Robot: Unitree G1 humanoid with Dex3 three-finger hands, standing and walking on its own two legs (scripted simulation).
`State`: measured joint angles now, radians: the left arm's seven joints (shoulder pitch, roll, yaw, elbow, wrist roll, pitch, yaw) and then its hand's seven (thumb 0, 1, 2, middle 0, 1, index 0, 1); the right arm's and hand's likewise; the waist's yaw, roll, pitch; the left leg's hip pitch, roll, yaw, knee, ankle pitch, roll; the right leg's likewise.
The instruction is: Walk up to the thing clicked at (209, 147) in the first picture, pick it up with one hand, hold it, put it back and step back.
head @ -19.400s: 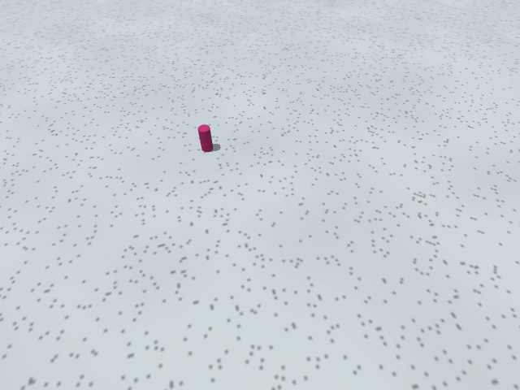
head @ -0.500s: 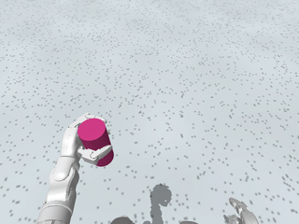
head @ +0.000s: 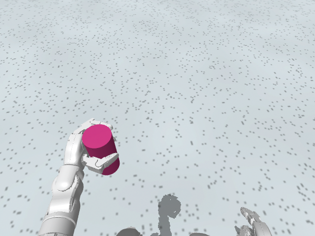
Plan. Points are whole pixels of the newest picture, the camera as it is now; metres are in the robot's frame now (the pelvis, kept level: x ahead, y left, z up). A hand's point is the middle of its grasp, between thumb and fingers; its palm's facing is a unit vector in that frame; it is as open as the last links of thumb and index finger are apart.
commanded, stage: hold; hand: left
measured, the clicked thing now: (103, 151) +0.32 +0.17 +0.01
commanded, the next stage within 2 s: crouch in 0.44 s
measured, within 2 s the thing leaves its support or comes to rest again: neither
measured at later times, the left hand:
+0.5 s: hand (101, 147) +0.32 +0.17 +0.03, palm faces -0.02 -1.00 -0.03, open 9.5 cm
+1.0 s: hand (109, 163) +0.33 +0.17 -0.08, palm faces +0.02 -1.00 +0.00, open 9.5 cm
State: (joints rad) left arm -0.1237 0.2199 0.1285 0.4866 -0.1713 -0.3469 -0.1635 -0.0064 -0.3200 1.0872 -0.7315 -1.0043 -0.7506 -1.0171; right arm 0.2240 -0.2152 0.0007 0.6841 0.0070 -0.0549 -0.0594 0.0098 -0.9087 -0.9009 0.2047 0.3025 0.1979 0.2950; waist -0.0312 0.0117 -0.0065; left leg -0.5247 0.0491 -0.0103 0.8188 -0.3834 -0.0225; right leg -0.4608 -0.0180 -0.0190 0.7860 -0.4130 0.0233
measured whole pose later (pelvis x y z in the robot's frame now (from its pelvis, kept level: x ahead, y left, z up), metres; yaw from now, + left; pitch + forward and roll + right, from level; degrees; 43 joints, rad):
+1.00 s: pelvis -0.02 +0.00 -0.06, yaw +0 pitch +17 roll -2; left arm -0.27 0.22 0.22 0.81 -0.16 -0.60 -0.19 0.00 -0.32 1.09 -0.72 -1.02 -0.74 -1.03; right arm 0.20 -0.24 -0.02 0.69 -0.04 -0.08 0.00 0.01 -0.89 -0.90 0.20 0.30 0.20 0.29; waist -0.07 -0.02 -0.07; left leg -0.97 0.05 -0.03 1.14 -0.47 -0.03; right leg -0.91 -0.01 -0.02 1.12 -0.51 0.02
